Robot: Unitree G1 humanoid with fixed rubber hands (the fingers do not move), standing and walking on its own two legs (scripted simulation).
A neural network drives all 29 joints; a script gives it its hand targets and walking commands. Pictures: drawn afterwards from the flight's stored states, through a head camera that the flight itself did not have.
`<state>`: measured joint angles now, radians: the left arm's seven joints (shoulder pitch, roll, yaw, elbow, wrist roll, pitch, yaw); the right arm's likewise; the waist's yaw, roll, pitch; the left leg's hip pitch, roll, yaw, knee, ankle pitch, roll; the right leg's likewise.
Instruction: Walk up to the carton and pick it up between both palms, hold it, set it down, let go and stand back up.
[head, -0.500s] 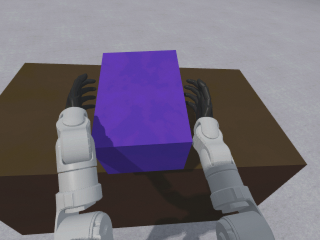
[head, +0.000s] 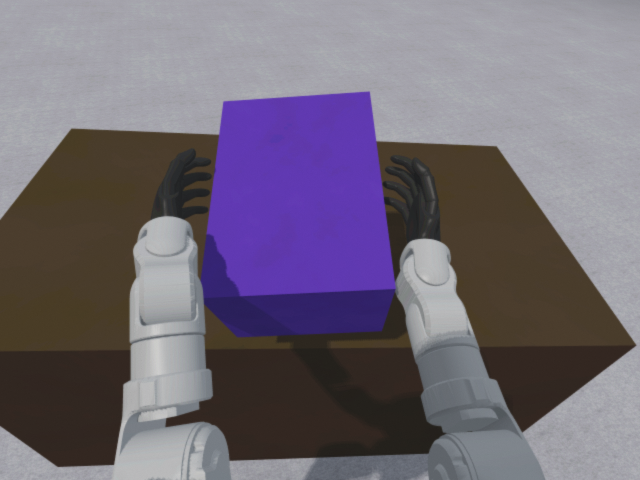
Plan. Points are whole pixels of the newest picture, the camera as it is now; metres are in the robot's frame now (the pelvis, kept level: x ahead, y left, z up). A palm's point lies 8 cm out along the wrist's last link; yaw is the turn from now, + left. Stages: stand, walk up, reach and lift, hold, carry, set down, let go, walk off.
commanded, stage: set down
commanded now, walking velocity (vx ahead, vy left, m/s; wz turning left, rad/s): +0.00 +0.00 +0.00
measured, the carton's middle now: (302, 216) +0.42 +0.00 +0.11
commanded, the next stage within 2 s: none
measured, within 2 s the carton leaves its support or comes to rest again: neither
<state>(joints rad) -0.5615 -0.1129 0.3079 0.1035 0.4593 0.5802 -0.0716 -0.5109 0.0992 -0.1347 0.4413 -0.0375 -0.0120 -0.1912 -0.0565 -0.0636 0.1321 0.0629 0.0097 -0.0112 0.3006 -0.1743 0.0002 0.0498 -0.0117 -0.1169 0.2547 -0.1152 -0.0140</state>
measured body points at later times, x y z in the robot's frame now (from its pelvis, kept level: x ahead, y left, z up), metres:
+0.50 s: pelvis +0.03 +0.01 +0.00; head +0.02 +0.05 +0.45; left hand +0.40 +0.15 +0.13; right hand +0.38 -0.15 +0.14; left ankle +0.01 +0.12 -0.75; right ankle +0.03 -0.11 -0.75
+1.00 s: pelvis +0.03 +0.01 +0.00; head +0.02 +0.03 +0.45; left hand +0.43 +0.13 +0.11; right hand +0.39 -0.17 +0.11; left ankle +0.01 +0.12 -0.75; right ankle +0.03 -0.11 -0.75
